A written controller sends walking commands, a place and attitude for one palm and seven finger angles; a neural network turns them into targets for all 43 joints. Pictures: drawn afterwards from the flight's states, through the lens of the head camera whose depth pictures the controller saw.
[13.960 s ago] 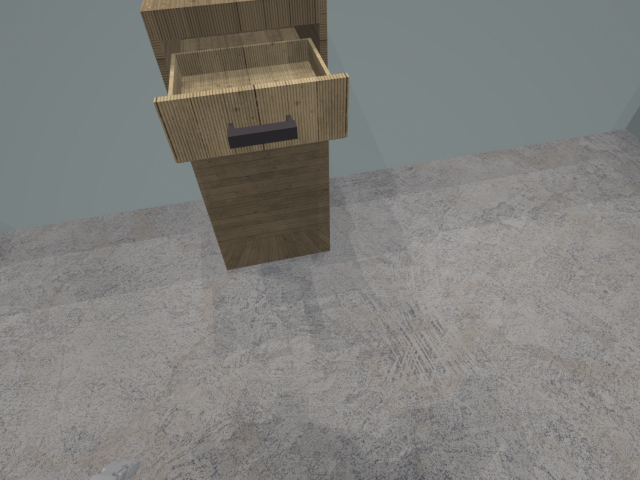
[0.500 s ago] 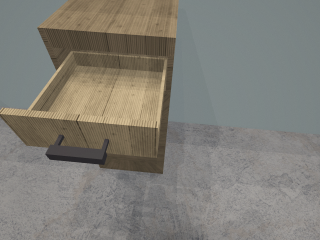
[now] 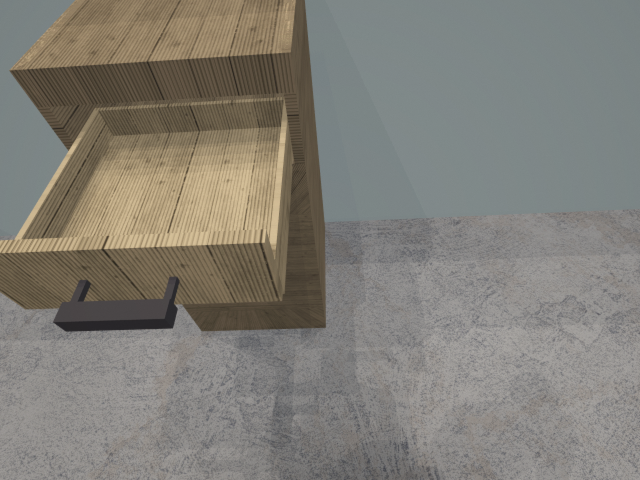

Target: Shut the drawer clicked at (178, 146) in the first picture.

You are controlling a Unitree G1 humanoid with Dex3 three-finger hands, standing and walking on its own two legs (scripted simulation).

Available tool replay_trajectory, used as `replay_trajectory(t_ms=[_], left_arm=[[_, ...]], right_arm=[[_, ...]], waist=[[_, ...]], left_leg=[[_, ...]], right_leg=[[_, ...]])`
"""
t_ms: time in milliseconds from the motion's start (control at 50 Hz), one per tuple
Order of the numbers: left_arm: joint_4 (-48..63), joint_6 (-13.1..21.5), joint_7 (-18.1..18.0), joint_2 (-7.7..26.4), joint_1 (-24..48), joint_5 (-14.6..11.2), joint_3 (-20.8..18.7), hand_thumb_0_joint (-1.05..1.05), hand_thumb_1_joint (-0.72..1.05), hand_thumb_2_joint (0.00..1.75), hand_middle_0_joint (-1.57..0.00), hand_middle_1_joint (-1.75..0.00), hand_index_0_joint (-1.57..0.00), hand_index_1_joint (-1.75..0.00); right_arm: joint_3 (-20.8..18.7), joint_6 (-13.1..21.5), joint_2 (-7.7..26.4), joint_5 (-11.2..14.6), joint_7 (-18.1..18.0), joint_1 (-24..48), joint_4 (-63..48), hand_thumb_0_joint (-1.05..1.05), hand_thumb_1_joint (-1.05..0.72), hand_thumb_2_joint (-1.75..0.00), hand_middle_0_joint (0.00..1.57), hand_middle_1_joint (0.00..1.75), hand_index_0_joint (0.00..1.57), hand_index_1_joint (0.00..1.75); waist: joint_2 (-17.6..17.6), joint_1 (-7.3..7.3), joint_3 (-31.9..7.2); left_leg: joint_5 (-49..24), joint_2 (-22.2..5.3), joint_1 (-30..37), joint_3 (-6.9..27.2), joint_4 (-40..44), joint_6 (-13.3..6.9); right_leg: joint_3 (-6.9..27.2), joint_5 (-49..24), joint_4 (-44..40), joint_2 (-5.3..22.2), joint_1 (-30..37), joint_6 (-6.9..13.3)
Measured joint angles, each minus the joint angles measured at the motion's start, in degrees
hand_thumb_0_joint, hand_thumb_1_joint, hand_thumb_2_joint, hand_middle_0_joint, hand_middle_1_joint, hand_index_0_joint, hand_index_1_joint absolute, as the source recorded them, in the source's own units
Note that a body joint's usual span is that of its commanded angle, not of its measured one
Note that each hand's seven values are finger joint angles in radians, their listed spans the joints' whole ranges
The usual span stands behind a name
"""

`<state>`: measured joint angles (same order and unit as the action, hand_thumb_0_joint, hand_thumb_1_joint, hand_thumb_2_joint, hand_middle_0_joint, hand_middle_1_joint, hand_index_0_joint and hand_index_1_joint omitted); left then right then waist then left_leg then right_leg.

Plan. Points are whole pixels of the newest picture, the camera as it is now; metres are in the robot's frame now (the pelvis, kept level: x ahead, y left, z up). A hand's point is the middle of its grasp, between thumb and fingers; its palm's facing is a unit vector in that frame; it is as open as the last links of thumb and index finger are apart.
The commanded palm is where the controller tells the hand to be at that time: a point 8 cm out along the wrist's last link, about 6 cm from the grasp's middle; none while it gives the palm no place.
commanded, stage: look again from close up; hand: left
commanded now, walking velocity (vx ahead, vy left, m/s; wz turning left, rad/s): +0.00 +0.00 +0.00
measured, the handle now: (122, 299) +0.32 +0.26 +0.05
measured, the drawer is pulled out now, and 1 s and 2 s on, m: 0.30 0.30 0.30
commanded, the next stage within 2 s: shuffle to correct the standing spot in 0.38 s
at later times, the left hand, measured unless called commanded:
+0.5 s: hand out of the picture +0.02 +0.15 -0.16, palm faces +0.04 -0.98 -0.21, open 7.4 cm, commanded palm none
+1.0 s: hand out of the picture -0.01 +0.25 -0.18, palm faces +0.08 -0.97 -0.24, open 7.4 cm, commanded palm none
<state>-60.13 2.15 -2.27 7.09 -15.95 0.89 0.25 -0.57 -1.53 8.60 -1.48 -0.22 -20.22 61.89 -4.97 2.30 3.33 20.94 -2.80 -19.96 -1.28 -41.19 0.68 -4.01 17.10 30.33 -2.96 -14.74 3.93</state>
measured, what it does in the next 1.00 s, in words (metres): steps on the spot: left foot, then left foot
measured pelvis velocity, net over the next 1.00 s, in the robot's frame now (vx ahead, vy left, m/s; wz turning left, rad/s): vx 0.01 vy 0.06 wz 0.01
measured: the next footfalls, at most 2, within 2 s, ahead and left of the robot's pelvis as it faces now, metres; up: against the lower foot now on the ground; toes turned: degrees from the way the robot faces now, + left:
left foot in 0.16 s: +0.04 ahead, +0.10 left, +0.00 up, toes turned +4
left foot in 1.00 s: +0.10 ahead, +0.21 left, +0.00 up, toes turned +2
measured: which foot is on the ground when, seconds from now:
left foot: up 0.00-0.14, down 0.16-0.64, up 0.66-0.98, down 1.00-1.00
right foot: down 0.00-1.00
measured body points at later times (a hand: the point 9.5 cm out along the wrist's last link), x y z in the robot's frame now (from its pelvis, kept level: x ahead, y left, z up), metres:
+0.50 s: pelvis +0.03 -0.02 +0.01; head +0.02 -0.04 +0.46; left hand +0.02 +0.20 -0.15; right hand +0.05 -0.25 -0.16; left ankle +0.00 +0.09 -0.73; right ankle -0.02 -0.08 -0.73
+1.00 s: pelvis +0.01 +0.06 +0.00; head +0.01 +0.06 +0.45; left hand -0.01 +0.30 -0.16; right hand +0.07 -0.18 -0.15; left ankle +0.05 +0.20 -0.74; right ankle -0.01 -0.07 -0.73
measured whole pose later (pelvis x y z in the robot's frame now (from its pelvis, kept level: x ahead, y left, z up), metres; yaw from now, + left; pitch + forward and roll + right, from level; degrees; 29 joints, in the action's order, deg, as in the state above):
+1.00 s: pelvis +0.01 +0.06 +0.00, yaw +1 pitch -1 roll +1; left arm -59.2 -1.0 -2.1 10.7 -20.0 1.4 -2.1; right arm -1.7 -0.4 11.5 -1.0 -0.2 -13.6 57.1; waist 0.3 -1.2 1.2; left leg 16.6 -2.4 -16.4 -1.2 -29.6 0.9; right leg -1.9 22.2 35.6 3.4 -12.8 -0.6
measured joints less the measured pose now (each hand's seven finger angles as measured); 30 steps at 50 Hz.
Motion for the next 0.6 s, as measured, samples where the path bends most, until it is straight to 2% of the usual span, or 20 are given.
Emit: replay_trajectory(t_ms=[60,140,160,200,280,600], left_arm=[[-0.5,0.7,-0.5,-0.2,-0.5,0.0,0.0,0.02,0.94,0.9,-0.2,-0.3,-0.2,-0.3],[-0.9,0.3,-0.6,0.5,-0.6,-0.2,0.1,0.02,0.94,0.9,-0.2,-0.3,-0.2,-0.3],[-1.0,0.1,-0.6,0.6,-0.5,-0.3,0.1,0.02,0.94,0.9,-0.2,-0.3,-0.2,-0.3],[-1.6,-0.4,-0.7,1.1,-0.2,-0.4,0.0,0.02,0.94,0.9,-0.2,-0.3,-0.2,-0.3],[-1.9,-0.4,-0.6,1.4,-0.8,-0.4,0.1,0.02,0.94,0.9,-0.2,-0.3,-0.2,-0.3],[-2.8,-0.2,-0.3,0.2,-3.7,-0.5,0.6,0.01,0.91,0.9,-0.2,-0.3,-0.2,-0.3]], right_arm=[[-0.3,0.3,0.7,0.3,-0.2,1.3,-0.6,0.01,-0.91,-0.9,0.2,0.3,0.2,0.3],[0.1,1.4,0.6,0.6,-0.9,3.1,-1.2,0.01,-0.91,-0.9,0.19,0.3,0.2,0.3],[0.1,1.7,0.8,0.5,-1.3,3.4,-1.1,0.01,-0.92,-0.9,0.19,0.3,0.2,0.3],[0.2,1.8,0.8,0.4,-1.7,4.1,-0.3,0.01,-0.93,-0.9,0.19,0.3,0.2,0.3],[0.7,2.1,1.2,0.4,-1.8,5.3,0.0,0.01,-0.93,-0.9,0.19,0.3,0.2,0.3],[1.6,1.4,1.0,0.8,-2.0,4.4,2.3,0.0,-0.92,-0.9,0.19,0.3,0.2,0.3]], waist=[[0.1,0.08,-0.6],[1.5,-0.59,-2.0],[1.5,-0.64,-2.5],[2.8,-1.16,-3.1],[3.7,-2.07,-4.3],[3.7,-2.64,-3.5]], left_leg=[[1.4,0.7,-0.4,-1.2,-3.2,-0.2],[-2.3,1.8,5.2,-2.5,7.3,-0.2],[-3.8,1.7,6.7,-2.2,10.0,-0.7],[-3.3,2.2,8.0,-2.3,10.7,-1.5],[-3.2,2.2,9.6,-2.8,12.4,-1.2],[-4.5,2.1,11.6,-2.9,15.5,-0.7]], right_leg=[[-0.1,-0.4,-2.3,-0.5,1.9,0.8],[-0.2,0.4,-2.3,-0.8,3.8,1.1],[-0.6,1.0,-1.6,-1.2,3.9,1.1],[-0.6,2.0,-1.0,-0.8,4.8,1.1],[0.0,1.4,-2.9,-0.9,6.3,1.1],[0.2,0.1,-6.0,-1.2,8.2,1.4]])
